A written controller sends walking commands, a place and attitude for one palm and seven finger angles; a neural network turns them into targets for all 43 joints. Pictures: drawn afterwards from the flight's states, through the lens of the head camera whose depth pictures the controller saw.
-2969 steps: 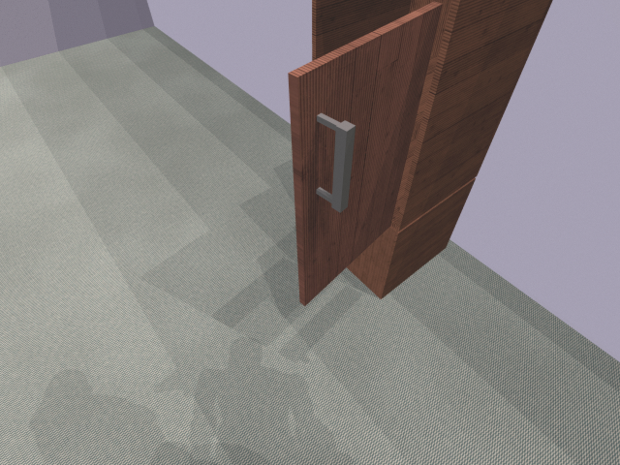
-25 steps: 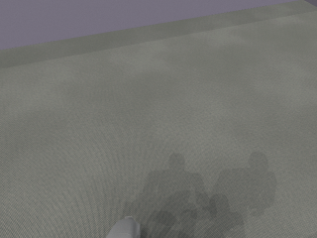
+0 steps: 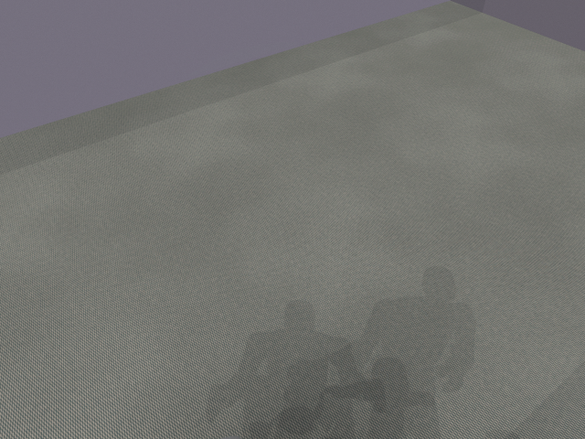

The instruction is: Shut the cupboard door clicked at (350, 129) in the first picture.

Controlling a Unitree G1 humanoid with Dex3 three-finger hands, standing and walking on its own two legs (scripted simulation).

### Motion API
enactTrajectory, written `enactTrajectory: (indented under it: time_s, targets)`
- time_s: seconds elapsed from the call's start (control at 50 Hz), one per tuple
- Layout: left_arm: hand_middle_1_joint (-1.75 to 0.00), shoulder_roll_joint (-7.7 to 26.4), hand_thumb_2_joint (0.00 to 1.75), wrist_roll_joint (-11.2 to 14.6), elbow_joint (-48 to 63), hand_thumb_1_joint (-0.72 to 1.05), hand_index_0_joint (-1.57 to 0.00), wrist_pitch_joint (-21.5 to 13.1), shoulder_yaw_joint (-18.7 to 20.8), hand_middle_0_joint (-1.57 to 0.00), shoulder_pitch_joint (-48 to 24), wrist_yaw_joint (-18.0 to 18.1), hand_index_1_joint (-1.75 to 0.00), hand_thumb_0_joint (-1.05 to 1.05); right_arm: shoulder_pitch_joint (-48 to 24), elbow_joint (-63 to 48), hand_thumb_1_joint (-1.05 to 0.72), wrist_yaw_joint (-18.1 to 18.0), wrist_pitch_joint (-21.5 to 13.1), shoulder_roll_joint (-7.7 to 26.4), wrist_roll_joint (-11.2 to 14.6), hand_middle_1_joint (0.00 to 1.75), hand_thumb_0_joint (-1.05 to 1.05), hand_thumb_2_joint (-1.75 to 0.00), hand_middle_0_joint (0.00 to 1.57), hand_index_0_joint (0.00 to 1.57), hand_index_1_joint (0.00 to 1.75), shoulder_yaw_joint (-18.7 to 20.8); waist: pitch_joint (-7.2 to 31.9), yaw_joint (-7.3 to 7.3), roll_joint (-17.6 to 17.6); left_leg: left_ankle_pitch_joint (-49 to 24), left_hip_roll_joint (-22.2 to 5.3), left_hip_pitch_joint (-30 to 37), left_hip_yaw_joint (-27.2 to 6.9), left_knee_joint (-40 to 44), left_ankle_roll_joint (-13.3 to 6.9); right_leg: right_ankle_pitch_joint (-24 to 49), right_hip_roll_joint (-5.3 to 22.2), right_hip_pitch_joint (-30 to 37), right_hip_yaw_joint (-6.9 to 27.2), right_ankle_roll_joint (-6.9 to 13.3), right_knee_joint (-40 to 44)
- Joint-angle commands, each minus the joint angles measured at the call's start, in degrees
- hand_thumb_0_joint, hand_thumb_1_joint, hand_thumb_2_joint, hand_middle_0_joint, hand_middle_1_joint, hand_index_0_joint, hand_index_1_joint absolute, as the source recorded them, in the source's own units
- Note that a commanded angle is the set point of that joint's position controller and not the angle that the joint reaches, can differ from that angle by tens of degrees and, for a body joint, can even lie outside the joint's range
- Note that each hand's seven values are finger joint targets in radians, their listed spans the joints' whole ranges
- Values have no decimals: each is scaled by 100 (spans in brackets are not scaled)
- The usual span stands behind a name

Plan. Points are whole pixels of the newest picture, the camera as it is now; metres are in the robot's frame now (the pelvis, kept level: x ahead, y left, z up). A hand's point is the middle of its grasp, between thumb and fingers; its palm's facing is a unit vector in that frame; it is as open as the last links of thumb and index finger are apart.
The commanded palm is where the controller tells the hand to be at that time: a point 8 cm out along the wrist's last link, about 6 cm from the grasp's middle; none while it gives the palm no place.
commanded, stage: turn to face it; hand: left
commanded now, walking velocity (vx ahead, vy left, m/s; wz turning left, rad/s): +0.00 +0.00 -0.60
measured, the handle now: out of the picture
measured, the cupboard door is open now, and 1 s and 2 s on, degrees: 27 27 27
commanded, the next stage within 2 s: none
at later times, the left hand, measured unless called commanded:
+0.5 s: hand (167, 417) +0.17 +0.23 -0.15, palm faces -0.24 -0.95 -0.20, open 7.4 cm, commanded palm none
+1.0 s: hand (225, 400) +0.20 +0.13 -0.14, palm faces -0.56 -0.79 -0.24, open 7.4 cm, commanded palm none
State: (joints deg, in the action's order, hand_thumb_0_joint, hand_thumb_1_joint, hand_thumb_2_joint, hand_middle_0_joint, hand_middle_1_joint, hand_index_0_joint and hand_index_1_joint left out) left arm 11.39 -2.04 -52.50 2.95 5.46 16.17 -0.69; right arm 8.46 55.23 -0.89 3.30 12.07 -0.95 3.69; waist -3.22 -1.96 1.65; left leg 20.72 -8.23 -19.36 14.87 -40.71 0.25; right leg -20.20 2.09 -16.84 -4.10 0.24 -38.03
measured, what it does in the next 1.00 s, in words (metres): steps on the spot, turning right: left foot, then right foot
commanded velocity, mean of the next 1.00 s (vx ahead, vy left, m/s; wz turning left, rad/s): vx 0.00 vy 0.00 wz -0.60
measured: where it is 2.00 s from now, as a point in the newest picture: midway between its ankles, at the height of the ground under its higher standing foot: outside the picture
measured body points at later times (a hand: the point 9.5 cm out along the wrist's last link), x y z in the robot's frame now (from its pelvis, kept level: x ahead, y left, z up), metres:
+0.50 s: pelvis +0.02 +0.04 +0.02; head +0.07 +0.07 +0.47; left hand +0.18 +0.28 -0.14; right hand +0.04 -0.22 -0.10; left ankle +0.06 +0.15 -0.72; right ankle -0.04 -0.08 -0.64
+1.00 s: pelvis +0.02 +0.02 +0.02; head +0.06 -0.02 +0.47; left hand +0.23 +0.18 -0.12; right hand -0.07 -0.25 -0.12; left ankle +0.10 +0.15 -0.65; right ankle -0.06 -0.07 -0.72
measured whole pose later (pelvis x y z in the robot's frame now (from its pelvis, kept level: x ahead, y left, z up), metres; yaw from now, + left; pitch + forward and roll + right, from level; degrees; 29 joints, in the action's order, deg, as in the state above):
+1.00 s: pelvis +0.02 +0.02 +0.02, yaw -35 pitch +2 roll +1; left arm 11.6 -1.5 -50.6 2.6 2.8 11.3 -0.2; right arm 9.5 51.6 -0.8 3.4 15.0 -0.6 3.7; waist -5.7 0.8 0.5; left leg 22.9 -4.2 -29.0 1.3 -60.1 5.1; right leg -16.1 -0.8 -14.2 2.6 1.0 -28.7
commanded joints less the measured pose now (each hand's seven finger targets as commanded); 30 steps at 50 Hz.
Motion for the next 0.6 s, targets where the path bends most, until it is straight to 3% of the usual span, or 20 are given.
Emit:
enactTrajectory:
  time_s: [0.0, 0.02, 0.04, 0.06, 0.1, 0.14, 0.2, 0.24, 0.28, 0.3, 0.32, 0.34, 0.36, 0.38, 0.4, 0.44, 0.48, 0.58]
  targets:
    - [-30, 1407, 90, 35, 275, 90, -20, -159, 192, -20, 590, 140, -30, 0, -514, -900, -90, 27, -54, 441, 5, 30, 0, -90, 20, 20, 30, 117, -8, -208, -1375, 1136, 399, -1513, -1358, -2447, 187, 941, 2002, 163, 3053, 1199, 2596]
    - [-30, 1283, 90, 12, 336, 90, -20, -178, 216, -20, 246, 181, -30, 0, -610, -890, -90, 20, -70, 425, 6, 30, 0, -90, 20, 20, 30, 130, -34, -112, -1512, 826, 386, -1834, -1516, -2639, 197, 895, 1709, 291, 3121, 1164, 2500]
    - [-30, 1155, 90, 23, 352, 90, -20, -191, 173, -20, 1, 190, -30, 0, -497, -830, -90, 5, -106, 524, -1, 30, 0, -90, 20, 20, 30, 139, 46, 5, -1500, 515, 336, -1883, -1629, -2682, 237, 1200, 1537, 469, 2799, 1099, 2308]
    - [-30, 1046, 90, 48, 376, 90, -20, -206, 107, -20, -97, 180, -30, 0, -381, -755, -90, 5, -138, 586, -4, 30, 0, -90, 20, 20, 30, 132, 180, 60, -1302, 259, 318, -1766, -1630, -2615, 284, 1740, 1354, 624, 2372, 1022, 2112]
    - [-30, 1038, 90, 44, 408, 90, -20, -230, 105, -20, -116, 179, -30, 0, -153, -655, -90, 10, -177, 498, 15, 30, 0, -90, 20, 20, 30, 92, 621, 124, -846, 149, 388, -1404, -1488, -2161, 355, 2469, 1162, 976, 1955, 962, 1798]
    - [-30, 1136, 90, 40, 363, 90, -20, -228, 109, -20, 59, 167, -30, 0, -185, -681, -90, -8, -184, 429, 20, 30, 0, -90, 20, 20, 30, 50, 733, 22, -702, 255, 521, -1227, -1392, -1594, 401, 2963, 1093, 1220, 1955, 1002, 1648]
    - [-30, 1249, 90, 28, 283, 90, -20, -196, 138, -20, 190, 156, -30, 0, -274, -772, -90, -45, -218, 432, 55, 30, 0, -90, 20, 20, 30, 20, 729, -83, -907, 418, 618, -1060, -1351, -872, 407, 3427, 1117, 1400, 2188, 1087, 1487]
    - [-30, 1346, 90, 25, 324, 90, -20, -153, 164, -20, 70, 146, -30, 0, -190, -801, -90, -74, -245, 454, 83, 30, 0, -90, 20, 20, 30, 1, 688, -58, -1062, 452, 704, -686, -1339, -205, 384, 3620, 1067, 1199, 2324, 1072, 1336]
    - [-30, 1333, 90, 55, 380, 90, -20, -110, 159, -20, -234, 139, -30, 0, 232, -684, -90, -112, -273, 516, 103, 30, 0, -90, 20, 20, 30, 0, 709, 176, -1079, -169, 755, 122, -1337, 800, 355, 3357, 893, 692, 2342, 835, 1091]
    - [-30, 1231, 90, 84, 413, 90, -20, -82, 138, -20, -419, 130, -30, 0, 485, -593, -90, -113, -306, 581, 108, 30, 0, -90, 20, 20, 30, 19, 701, 329, -975, -805, 707, 850, -1351, 1548, 335, 2805, 645, 141, 2204, 564, 881]
    - [-30, 948, 90, 145, 532, 90, -20, -51, 76, -20, -422, 107, -30, 0, 663, -555, -90, -145, -378, 958, 54, 30, 0, -90, 20, 20, 30, 59, 824, 376, -20, -1097, -52, 1646, -2032, 2226, 133, 1698, 84, -643, 1757, 246, 347]
    - [-30, 650, 90, 179, 678, 90, -20, -43, 3, -20, -410, 49, -30, 0, 808, -593, -90, -156, -398, 1496, -23, 30, 0, -90, 20, 20, 30, 166, 769, 390, 1557, -2128, -1501, 1965, -3419, 2471, -480, -1044, -597, -1558, 882, -114, -920]
    - [-30, 832, 90, 118, 733, 90, -20, -22, 8, -20, -624, 47, -30, 0, 915, -625, -90, -182, -353, 1563, -66, 30, 0, -90, 20, 20, 30, 150, 681, 496, 1258, -2710, -1942, 1537, -3508, 2339, -956, -1657, -384, -1455, 771, -168, -2018]
    - [-30, 868, 90, 79, 727, 90, -20, -6, 49, -20, -611, 17, -30, 0, 714, -696, -90, -178, -344, 1354, -97, 30, 0, -90, 20, 20, 30, 96, 532, 364, 701, -2692, -1746, 1170, -3113, 2330, -1046, -1377, -253, -1364, 802, -205, -2556]
    - [-30, 847, 90, 54, 643, 90, -20, 21, 77, -20, -577, -11, -30, 0, 408, -761, -90, -185, -372, 1228, -92, 30, 0, -90, 20, 20, 30, 53, 437, 209, 966, -2908, -1555, 1072, -2851, 2308, -985, -1171, -173, -1503, 737, -252, -2858]
    - [-30, 825, 90, 70, 600, 90, -20, 85, 88, -20, -623, -94, -30, 0, 175, -864, -90, -184, -345, 1086, -92, 30, 0, -90, 20, 20, 30, 12, 123, 136, 951, -2786, -1154, 823, -2097, 2256, -813, -772, -70, -1425, 620, -335, -2957]
    - [-30, 718, 90, 87, 607, 90, -20, 125, 62, -20, -607, -132, -30, 0, 219, -841, -90, -183, -338, 1042, -85, 30, 0, -90, 20, 20, 30, 26, 228, 141, 945, -2630, -996, 1019, -1673, 2195, -739, -553, -74, -1375, 437, -376, -2708]
    - [-30, 573, 90, 83, 800, 90, -20, 97, -3, -20, -966, -174, -30, 0, 563, -672, -90, -133, -331, 1137, -80, 30, 0, -90, 20, 20, 30, 125, 388, 350, 923, -2541, -1193, 1356, -1331, 2063, -787, -481, -1, -996, 110, -353, -1342]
